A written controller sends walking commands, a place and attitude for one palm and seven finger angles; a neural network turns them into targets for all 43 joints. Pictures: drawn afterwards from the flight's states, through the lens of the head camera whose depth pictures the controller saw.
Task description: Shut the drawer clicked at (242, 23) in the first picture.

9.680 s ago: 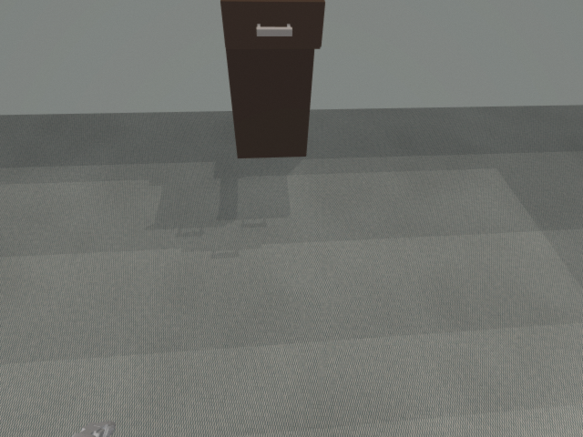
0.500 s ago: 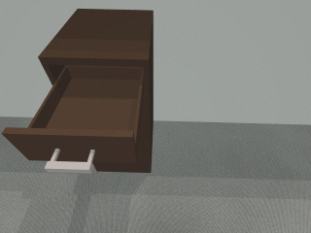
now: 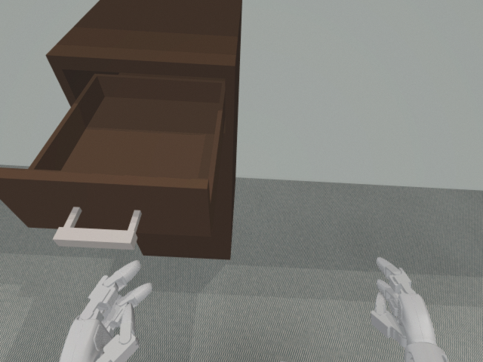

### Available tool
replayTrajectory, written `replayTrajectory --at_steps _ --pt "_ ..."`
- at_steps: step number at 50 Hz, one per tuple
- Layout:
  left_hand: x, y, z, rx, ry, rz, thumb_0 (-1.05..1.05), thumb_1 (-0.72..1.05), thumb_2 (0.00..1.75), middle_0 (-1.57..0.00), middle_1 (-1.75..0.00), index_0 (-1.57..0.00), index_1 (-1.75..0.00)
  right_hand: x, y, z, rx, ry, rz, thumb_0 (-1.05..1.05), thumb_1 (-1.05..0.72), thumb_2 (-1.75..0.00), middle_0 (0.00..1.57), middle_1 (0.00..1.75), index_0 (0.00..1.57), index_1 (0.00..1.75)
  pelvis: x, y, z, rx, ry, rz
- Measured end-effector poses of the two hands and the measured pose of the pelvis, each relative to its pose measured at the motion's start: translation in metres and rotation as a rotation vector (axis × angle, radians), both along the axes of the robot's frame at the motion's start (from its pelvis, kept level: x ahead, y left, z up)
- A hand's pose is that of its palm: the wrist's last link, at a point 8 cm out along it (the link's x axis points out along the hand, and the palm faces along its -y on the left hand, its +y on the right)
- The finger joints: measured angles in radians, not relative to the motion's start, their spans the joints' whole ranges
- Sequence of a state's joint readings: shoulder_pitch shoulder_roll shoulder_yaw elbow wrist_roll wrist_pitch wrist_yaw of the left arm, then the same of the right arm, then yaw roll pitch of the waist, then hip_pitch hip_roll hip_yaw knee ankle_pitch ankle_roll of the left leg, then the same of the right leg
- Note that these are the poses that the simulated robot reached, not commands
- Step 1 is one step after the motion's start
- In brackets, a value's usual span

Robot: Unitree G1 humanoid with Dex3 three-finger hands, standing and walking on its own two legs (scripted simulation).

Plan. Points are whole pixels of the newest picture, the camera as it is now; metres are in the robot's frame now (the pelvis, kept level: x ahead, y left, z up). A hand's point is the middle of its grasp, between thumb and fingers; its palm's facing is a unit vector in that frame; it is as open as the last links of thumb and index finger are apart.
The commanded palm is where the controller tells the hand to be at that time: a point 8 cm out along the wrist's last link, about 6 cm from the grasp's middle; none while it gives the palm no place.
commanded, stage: raise the hand and make a fist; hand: left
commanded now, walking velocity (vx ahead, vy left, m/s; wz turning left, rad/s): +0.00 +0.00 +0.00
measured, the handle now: (101, 226) +0.30 +0.24 +0.07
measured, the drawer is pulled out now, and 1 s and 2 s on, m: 0.29 0.29 0.29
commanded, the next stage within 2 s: bring the fist close to the handle in 1.56 s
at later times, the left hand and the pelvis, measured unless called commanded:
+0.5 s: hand (96, 341) +0.14 +0.19 +0.07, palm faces +0.05 -1.00 -0.06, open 3.9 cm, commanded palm +0.09 +0.24 +0.09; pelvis -0.02 +0.01 +0.00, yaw +2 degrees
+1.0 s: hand (62, 346) +0.12 +0.19 +0.14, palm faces +0.09 -0.99 -0.12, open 3.2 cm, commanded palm +0.07 +0.25 +0.15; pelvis +0.00 +0.02 +0.01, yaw +2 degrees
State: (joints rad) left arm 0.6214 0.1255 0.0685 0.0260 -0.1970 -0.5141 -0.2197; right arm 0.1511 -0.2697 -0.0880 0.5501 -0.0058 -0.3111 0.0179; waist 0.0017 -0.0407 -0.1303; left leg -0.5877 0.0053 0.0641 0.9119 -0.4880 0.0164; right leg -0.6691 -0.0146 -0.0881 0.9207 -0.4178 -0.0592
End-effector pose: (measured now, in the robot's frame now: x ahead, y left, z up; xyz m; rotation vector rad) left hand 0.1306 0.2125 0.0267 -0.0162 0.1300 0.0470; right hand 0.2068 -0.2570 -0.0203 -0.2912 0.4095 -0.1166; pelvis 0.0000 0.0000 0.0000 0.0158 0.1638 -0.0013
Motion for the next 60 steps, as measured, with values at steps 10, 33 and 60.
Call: replayTrajectory --at_steps 10,33,60 --pt "-0.029 0.019 0.015 0.050 -0.092 0.052 0.02 0.90 0.90 -0.57 -0.70 -0.54 -0.69 0.034 0.062 -0.025 0.067 -0.009 0.158 0.01 -0.91 -0.90 0.20 0.30 0.20 0.29 -0.014 -0.001 -0.029 -0.049 0.022 0.060" --pt "-0.015 0.030 0.071 0.092 -0.084 -0.003 0.02 0.90 0.90 -1.03 -1.20 -1.02 -1.20 -0.054 0.037 -0.030 0.072 0.124 -0.048 0.02 -0.90 -0.90 0.21 0.30 0.21 0.30 -0.011 0.019 -0.001 -0.049 -0.042 0.034" --pt "-0.024 0.045 0.144 0.184 -0.165 0.034 0.02 0.90 0.90 -1.39 -1.59 -1.39 -1.59 0.003 0.088 0.013 0.185 -0.073 0.127 0.02 -0.90 -0.90 0.21 0.30 0.21 0.30 0.003 0.014 0.025 -0.044 -0.166 0.048"
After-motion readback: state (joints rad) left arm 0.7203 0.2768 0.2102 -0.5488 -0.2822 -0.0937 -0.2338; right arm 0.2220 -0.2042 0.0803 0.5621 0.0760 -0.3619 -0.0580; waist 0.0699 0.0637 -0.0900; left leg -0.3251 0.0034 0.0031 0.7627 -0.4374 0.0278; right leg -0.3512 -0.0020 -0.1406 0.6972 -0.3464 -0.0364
